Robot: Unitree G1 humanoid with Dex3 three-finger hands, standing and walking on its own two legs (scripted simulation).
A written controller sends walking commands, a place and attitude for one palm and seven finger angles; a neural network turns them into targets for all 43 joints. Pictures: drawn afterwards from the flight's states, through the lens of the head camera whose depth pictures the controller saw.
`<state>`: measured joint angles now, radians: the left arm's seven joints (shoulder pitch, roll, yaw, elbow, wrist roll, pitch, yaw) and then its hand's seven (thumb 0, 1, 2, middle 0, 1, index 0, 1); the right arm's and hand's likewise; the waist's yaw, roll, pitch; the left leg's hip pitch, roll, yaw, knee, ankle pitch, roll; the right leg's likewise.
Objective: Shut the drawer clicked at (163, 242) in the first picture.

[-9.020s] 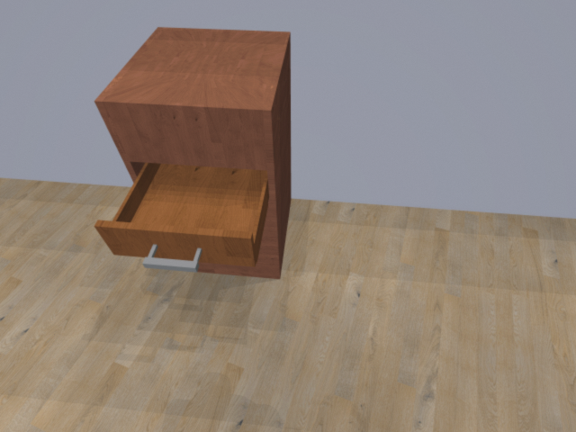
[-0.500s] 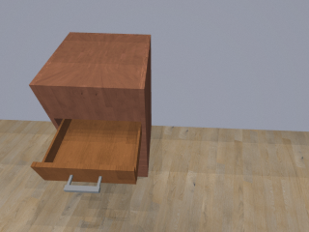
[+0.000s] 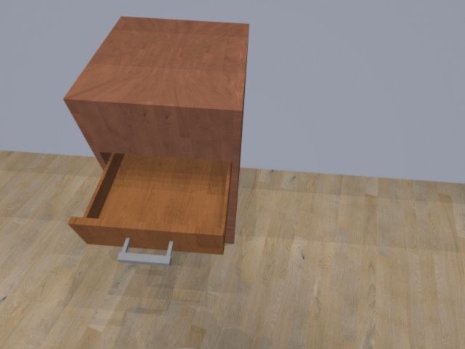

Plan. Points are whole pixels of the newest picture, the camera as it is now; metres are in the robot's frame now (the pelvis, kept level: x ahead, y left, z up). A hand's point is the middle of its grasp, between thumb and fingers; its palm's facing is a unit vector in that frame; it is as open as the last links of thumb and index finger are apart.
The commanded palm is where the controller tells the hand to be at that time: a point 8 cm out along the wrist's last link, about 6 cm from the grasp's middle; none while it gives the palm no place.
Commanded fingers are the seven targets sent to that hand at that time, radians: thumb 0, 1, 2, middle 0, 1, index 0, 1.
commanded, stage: come to a stop and stand still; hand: left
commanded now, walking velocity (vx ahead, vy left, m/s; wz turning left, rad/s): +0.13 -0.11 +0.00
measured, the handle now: (147, 251) +0.35 +0.25 -0.23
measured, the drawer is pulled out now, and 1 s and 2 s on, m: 0.23 0.23 0.23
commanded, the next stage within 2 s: look again from close up in 1.16 s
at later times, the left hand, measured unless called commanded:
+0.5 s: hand out of the picture -0.01 +0.15 -0.17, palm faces +0.00 -0.98 -0.18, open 7.3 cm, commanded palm none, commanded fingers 0.00 0.90 0.90 -0.20 -0.30 -0.20 -0.30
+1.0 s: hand out of the picture +0.07 +0.15 -0.16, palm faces +0.00 -0.98 -0.21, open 7.3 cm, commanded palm none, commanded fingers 0.00 0.90 0.90 -0.20 -0.30 -0.20 -0.30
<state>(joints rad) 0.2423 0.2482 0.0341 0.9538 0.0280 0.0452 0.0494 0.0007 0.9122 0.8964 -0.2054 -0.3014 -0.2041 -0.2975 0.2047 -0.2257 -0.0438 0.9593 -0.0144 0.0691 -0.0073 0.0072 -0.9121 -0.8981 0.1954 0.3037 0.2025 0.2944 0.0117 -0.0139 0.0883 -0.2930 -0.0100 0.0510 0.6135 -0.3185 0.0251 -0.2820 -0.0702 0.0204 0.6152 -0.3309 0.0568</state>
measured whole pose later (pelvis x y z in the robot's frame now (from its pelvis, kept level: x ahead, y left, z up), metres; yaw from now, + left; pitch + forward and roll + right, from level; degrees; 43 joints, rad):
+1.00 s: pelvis +0.04 -0.03 +0.01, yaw +0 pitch -1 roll +0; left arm 0.26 0.18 -0.01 1.05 0.02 -0.02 0.04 0.00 0.92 0.90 -0.20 -0.30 -0.20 -0.30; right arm 0.25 -0.16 0.02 1.11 -0.01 -0.01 -0.02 0.01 -0.92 -0.90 0.19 0.30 0.20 0.29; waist -0.01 -0.02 0.03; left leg -0.15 0.04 0.03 0.46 -0.30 -0.03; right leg -0.14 -0.01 0.00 0.47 -0.32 0.01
